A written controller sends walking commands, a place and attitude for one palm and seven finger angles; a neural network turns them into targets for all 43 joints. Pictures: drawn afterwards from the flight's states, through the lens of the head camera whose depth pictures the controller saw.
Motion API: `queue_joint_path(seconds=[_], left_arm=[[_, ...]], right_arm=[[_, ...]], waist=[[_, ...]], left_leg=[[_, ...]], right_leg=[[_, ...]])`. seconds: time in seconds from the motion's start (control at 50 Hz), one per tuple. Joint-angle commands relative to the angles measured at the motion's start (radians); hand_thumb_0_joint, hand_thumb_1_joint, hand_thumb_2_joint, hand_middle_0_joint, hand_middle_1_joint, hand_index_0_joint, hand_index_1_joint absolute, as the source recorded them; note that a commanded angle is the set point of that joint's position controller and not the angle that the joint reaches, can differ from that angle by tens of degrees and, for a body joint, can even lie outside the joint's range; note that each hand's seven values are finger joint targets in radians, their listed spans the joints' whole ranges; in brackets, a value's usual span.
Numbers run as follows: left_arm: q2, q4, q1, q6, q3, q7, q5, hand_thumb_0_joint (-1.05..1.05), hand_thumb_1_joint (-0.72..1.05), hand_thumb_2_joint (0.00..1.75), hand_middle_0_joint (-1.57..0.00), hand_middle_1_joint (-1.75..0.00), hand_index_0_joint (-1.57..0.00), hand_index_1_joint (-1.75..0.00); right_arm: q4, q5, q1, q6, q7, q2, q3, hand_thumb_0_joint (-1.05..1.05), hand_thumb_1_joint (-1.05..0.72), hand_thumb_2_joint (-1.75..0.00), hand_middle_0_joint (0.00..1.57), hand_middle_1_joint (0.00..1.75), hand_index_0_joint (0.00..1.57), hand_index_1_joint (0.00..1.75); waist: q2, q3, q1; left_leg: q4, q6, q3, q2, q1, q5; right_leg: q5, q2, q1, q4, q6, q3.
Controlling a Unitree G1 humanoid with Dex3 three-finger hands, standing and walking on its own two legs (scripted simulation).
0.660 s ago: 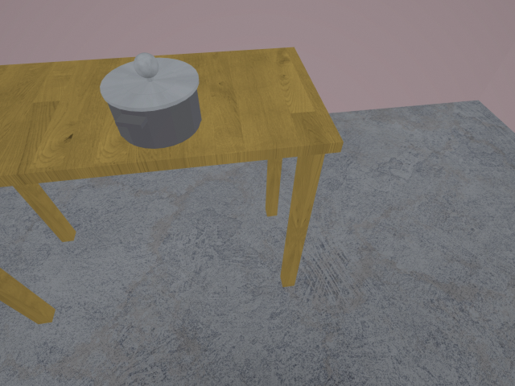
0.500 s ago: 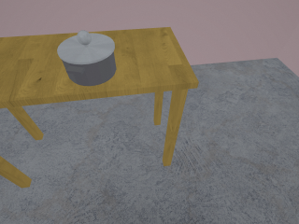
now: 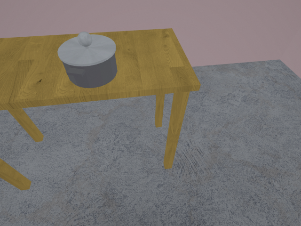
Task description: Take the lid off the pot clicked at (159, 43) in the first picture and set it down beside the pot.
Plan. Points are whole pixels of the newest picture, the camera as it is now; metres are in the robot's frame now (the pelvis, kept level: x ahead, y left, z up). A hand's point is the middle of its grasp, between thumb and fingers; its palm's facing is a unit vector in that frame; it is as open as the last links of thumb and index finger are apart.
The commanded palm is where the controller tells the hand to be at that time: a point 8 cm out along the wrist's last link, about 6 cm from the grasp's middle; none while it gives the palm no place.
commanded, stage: look at it before walking up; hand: left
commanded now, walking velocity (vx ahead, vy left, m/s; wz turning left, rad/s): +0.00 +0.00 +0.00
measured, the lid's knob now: (84, 39) +0.64 +0.26 +0.17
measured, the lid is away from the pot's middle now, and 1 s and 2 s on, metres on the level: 0.00 0.00 0.00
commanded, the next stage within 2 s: take the last steps up to it in 0.38 s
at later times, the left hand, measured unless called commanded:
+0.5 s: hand out of the picture +0.01 +0.17 -0.17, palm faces +0.03 -0.98 -0.20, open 7.3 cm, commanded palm none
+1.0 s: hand out of the picture +0.11 +0.25 -0.17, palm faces +0.09 -0.98 -0.20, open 7.4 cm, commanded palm none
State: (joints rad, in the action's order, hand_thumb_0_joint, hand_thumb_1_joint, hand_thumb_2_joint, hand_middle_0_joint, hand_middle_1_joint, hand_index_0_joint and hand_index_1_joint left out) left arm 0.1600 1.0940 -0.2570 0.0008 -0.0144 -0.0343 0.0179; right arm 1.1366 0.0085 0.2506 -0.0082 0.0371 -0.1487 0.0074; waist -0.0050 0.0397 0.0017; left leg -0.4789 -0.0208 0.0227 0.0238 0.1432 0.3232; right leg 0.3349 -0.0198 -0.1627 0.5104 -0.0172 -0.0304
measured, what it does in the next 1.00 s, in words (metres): walks ahead: left foot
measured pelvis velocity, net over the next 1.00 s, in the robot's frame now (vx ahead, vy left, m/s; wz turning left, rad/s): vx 0.10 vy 0.05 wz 0.07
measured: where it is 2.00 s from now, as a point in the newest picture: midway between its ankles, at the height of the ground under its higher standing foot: outside the picture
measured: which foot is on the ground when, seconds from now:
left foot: down 0.00-0.60, up 0.62-0.78, down 0.80-1.00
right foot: down 0.00-0.80, up 0.82-1.00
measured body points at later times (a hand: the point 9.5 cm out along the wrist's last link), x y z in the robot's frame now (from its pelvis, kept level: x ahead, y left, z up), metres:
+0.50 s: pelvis +0.00 +0.00 +0.00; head +0.02 -0.01 +0.45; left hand +0.01 +0.22 -0.16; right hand +0.00 -0.22 -0.16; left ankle -0.04 +0.13 -0.74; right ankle -0.04 -0.11 -0.74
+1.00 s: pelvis +0.10 +0.05 +0.00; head +0.13 +0.06 +0.45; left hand +0.11 +0.30 -0.15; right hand +0.07 -0.17 -0.15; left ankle +0.03 +0.15 -0.74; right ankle +0.11 -0.06 -0.66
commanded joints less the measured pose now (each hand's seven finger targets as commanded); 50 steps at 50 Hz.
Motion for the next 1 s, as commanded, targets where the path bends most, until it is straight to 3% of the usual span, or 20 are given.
queue_joint_path(seconds=[0.0,0.2,0.48,0.52,0.56,0.58,0.62,0.64,0.66,0.7,0.72,0.74,0.76,0.78,0.8,0.82,0.84,0.88,0.92,0.98], left_arm=[[0.111,-0.029,-0.061,-0.012,-0.019,-0.009,-0.005,0.00,0.90,0.90,-0.20,-0.30,-0.20,-0.30],[0.108,-0.025,-0.064,-0.015,-0.022,-0.009,-0.006,0.00,0.90,0.90,-0.20,-0.30,-0.20,-0.30],[0.106,-0.020,-0.070,-0.015,-0.021,-0.008,-0.006,0.00,0.90,0.90,-0.20,-0.30,-0.20,-0.30],[0.123,-0.021,-0.095,-0.014,-0.028,-0.001,0.002,0.00,0.90,0.90,-0.20,-0.30,-0.20,-0.30],[0.154,-0.026,-0.122,-0.007,-0.047,0.008,0.005,0.00,0.90,0.90,-0.20,-0.30,-0.20,-0.30],[0.177,-0.028,-0.154,-0.006,-0.058,0.010,0.005,0.00,0.90,0.90,-0.20,-0.30,-0.20,-0.30],[0.188,-0.034,-0.204,-0.018,-0.069,0.007,0.010,0.00,0.90,0.90,-0.20,-0.30,-0.20,-0.30],[0.187,-0.042,-0.195,-0.029,-0.075,0.005,0.013,0.00,0.90,0.90,-0.20,-0.30,-0.20,-0.30],[0.182,-0.052,-0.168,-0.036,-0.077,0.003,0.017,0.00,0.90,0.90,-0.20,-0.30,-0.20,-0.30],[0.184,-0.068,-0.108,-0.041,-0.077,0.009,0.018,0.00,0.90,0.90,-0.20,-0.30,-0.20,-0.30],[0.185,-0.078,-0.064,-0.038,-0.078,0.013,0.015,0.00,0.90,0.90,-0.20,-0.30,-0.20,-0.30],[0.164,-0.088,-0.039,-0.031,-0.075,0.020,0.012,0.00,0.90,0.90,-0.20,-0.30,-0.20,-0.30],[0.110,-0.111,-0.029,-0.025,-0.064,0.031,0.004,0.00,0.90,0.90,-0.20,-0.30,-0.20,-0.30],[0.072,-0.154,-0.008,-0.030,-0.054,0.033,0.000,0.00,0.90,0.90,-0.20,-0.30,-0.20,-0.30],[0.085,-0.165,0.043,-0.037,-0.054,0.030,0.008,0.00,0.90,0.90,-0.20,-0.30,-0.20,-0.30],[0.077,-0.167,0.051,-0.039,-0.050,0.028,0.012,0.00,0.90,0.90,-0.20,-0.30,-0.20,-0.30],[0.079,-0.151,0.047,-0.039,-0.051,0.034,0.015,0.00,0.90,0.90,-0.20,-0.30,-0.20,-0.30],[0.065,-0.133,0.002,-0.034,-0.049,0.049,0.018,0.00,0.90,0.90,-0.20,-0.30,-0.20,-0.30],[0.063,-0.135,-0.007,-0.029,-0.044,0.054,0.010,0.00,0.90,0.90,-0.20,-0.30,-0.20,-0.30],[0.059,-0.171,0.052,-0.026,-0.041,0.054,0.004,0.00,0.90,0.90,-0.20,-0.30,-0.20,-0.30]], right_arm=[[-0.021,0.001,0.063,-0.009,0.007,-0.103,0.015,0.00,-0.90,-0.90,0.20,0.30,0.20,0.30],[-0.017,0.001,0.077,-0.013,0.010,-0.102,0.015,0.00,-0.90,-0.90,0.20,0.30,0.20,0.30],[-0.011,0.000,0.077,-0.010,0.010,-0.094,0.014,0.00,-0.90,-0.90,0.20,0.30,0.20,0.30],[-0.012,0.002,0.091,-0.008,0.003,-0.105,0.019,0.00,-0.90,-0.90,0.20,0.30,0.20,0.30],[-0.039,0.010,0.074,-0.002,-0.007,-0.098,0.022,0.00,-0.90,-0.90,0.20,0.30,0.20,0.30],[-0.058,0.013,0.056,-0.001,-0.011,-0.089,0.025,0.00,-0.90,-0.90,0.20,0.30,0.20,0.30],[-0.111,0.015,-0.006,-0.008,-0.020,-0.102,0.035,0.00,-0.90,-0.90,0.20,0.30,0.20,0.30],[-0.132,0.014,-0.026,-0.016,-0.027,-0.103,0.039,0.00,-0.90,-0.90,0.20,0.30,0.20,0.30],[-0.151,0.011,-0.026,-0.023,-0.032,-0.102,0.042,0.00,-0.90,-0.90,0.20,0.30,0.20,0.30],[-0.141,0.005,0.050,-0.032,-0.037,-0.076,0.039,0.00,-0.90,-0.90,0.20,0.30,0.20,0.30],[-0.119,0.005,0.131,-0.037,-0.037,-0.063,0.038,0.00,-0.90,-0.90,0.20,0.30,0.20,0.30],[-0.085,0.007,0.236,-0.040,-0.029,-0.082,0.039,0.00,-0.90,-0.90,0.20,0.30,0.20,0.30],[-0.053,0.020,0.362,-0.046,-0.017,-0.168,0.060,0.00,-0.90,-0.90,0.20,0.30,0.20,0.30],[-0.049,0.030,0.444,-0.044,-0.006,-0.244,0.076,0.00,-0.90,-0.90,0.20,0.30,0.20,0.30],[-0.068,0.025,0.391,-0.037,-0.006,-0.227,0.065,0.00,-0.90,-0.90,0.20,0.30,0.20,0.30],[-0.101,0.023,0.331,-0.039,-0.006,-0.204,0.060,0.00,-0.90,-0.90,0.20,0.30,0.20,0.30],[-0.114,0.021,0.262,-0.048,-0.005,-0.166,0.048,0.00,-0.90,-0.90,0.20,0.30,0.20,0.30],[-0.115,0.014,0.204,-0.073,-0.001,-0.133,0.030,0.00,-0.90,-0.90,0.20,0.30,0.20,0.30],[-0.101,0.006,0.215,-0.085,0.000,-0.128,0.027,0.00,-0.90,-0.90,0.20,0.30,0.20,0.30],[-0.085,0.005,0.228,-0.085,-0.002,-0.138,0.030,0.00,-0.90,-0.90,0.20,0.30,0.20,0.30]], waist=[[0.006,0.017,0.001],[0.012,-0.021,0.003],[-0.002,0.008,0.003],[-0.016,0.006,-0.011],[-0.083,0.096,-0.033],[-0.156,0.119,-0.050],[-0.142,0.148,-0.068],[-0.122,0.146,-0.062],[-0.109,0.138,-0.044],[-0.105,0.080,0.005],[-0.085,0.063,0.048],[-0.008,0.053,0.085],[0.245,0.037,0.127],[0.380,0.044,0.129],[0.204,0.090,0.113],[0.105,0.099,0.084],[0.061,0.127,0.054],[0.069,0.105,0.006],[0.089,0.045,0.001],[0.092,0.033,0.010]], left_leg=[[0.058,0.048,-0.056,0.078,-0.007,-0.271],[0.054,0.049,-0.057,0.081,-0.030,-0.326],[0.059,0.044,-0.053,0.078,-0.014,-0.283],[0.029,0.055,-0.037,0.054,0.031,-0.077],[-0.072,0.052,-0.002,-0.003,0.203,0.103],[-0.174,0.048,0.027,-0.016,0.289,0.134],[-0.359,0.049,0.009,0.014,0.428,0.201],[-0.403,0.053,-0.023,0.041,0.464,0.217],[-0.383,0.059,-0.059,0.064,0.448,0.228],[-0.224,0.059,-0.011,0.037,0.281,0.148],[-0.097,0.059,0.027,0.014,0.081,0.061],[-0.002,0.060,0.052,-0.031,-0.090,0.034],[0.154,0.122,-0.236,0.123,-0.188,0.237],[0.314,0.217,-0.576,0.319,-0.192,0.300],[0.333,0.287,-0.623,0.358,-0.110,0.315],[0.324,0.308,-0.621,0.364,-0.062,0.269],[0.336,0.285,-0.523,0.321,-0.011,0.193],[0.317,0.249,-0.330,0.235,0.003,-0.094],[0.281,0.243,-0.205,0.193,-0.059,-0.357],[0.271,0.238,-0.126,0.182,-0.096,-0.460]], right_leg=[[-0.334,0.107,-0.049,-0.081,-0.016,-0.071],[-0.379,0.108,-0.025,-0.074,-0.018,-0.067],[-0.365,0.108,-0.036,-0.092,-0.018,-0.073],[-0.123,0.114,-0.008,-0.116,-0.033,-0.086],[0.204,0.165,0.007,-0.210,-0.077,-0.196],[0.307,0.233,0.030,-0.279,-0.115,-0.290],[0.296,0.359,0.067,-0.336,-0.203,-0.427],[0.238,0.395,0.071,-0.325,-0.228,-0.431],[0.159,0.405,0.056,-0.292,-0.228,-0.399],[0.031,0.353,-0.007,-0.217,-0.182,-0.252],[0.072,0.309,-0.140,-0.163,-0.143,-0.165],[0.077,0.209,-0.253,-0.031,-0.100,-0.048],[0.094,0.083,-0.402,0.290,-0.043,0.073],[0.271,-0.004,-0.564,0.563,-0.007,0.118],[0.216,0.056,-0.608,0.696,-0.032,0.028],[0.165,0.091,-0.632,0.770,-0.032,0.010],[0.086,0.126,-0.623,0.763,-0.021,-0.002],[-0.010,0.142,-0.558,0.694,0.008,0.025],[-0.027,0.137,-0.515,0.609,0.026,0.059],[-0.046,0.129,-0.489,0.431,0.036,0.098]])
